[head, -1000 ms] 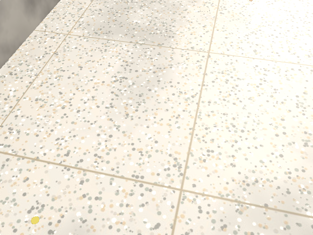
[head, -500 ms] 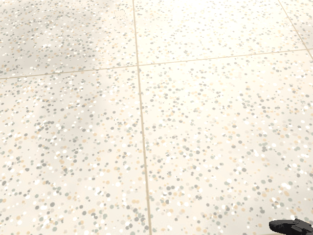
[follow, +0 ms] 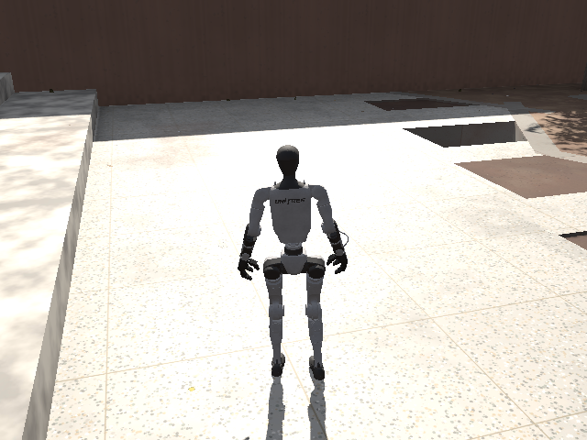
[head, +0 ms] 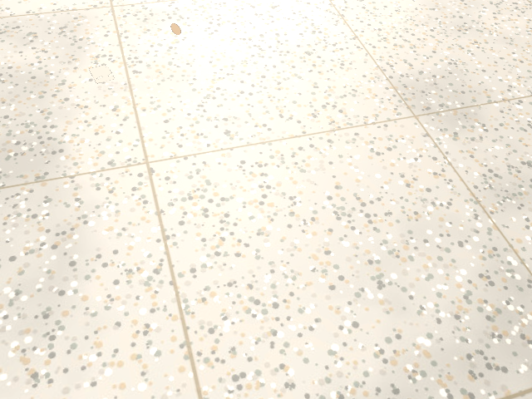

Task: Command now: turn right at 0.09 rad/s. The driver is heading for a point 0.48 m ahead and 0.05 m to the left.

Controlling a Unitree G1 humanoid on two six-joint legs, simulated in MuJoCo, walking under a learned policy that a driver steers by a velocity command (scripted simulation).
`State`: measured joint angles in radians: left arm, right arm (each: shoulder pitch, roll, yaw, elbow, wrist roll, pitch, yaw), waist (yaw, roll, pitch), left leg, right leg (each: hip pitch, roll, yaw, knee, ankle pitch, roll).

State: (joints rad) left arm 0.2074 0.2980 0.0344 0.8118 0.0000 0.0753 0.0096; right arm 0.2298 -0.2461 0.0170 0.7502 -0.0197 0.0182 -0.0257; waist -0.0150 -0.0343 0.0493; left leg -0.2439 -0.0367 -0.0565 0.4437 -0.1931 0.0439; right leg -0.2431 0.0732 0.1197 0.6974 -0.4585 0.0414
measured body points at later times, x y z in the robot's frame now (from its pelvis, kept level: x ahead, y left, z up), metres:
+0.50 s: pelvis +0.00 -0.02 +0.00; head +0.00 -0.02 +0.45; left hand +0.04 +0.24 -0.15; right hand +0.04 -0.28 -0.15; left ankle +0.02 +0.09 -0.74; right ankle -0.04 -0.12 -0.74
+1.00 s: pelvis +0.18 +0.05 +0.00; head +0.18 +0.06 +0.45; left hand +0.35 +0.29 -0.12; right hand +0.11 -0.20 -0.14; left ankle +0.07 +0.12 -0.74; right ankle +0.28 -0.10 -0.66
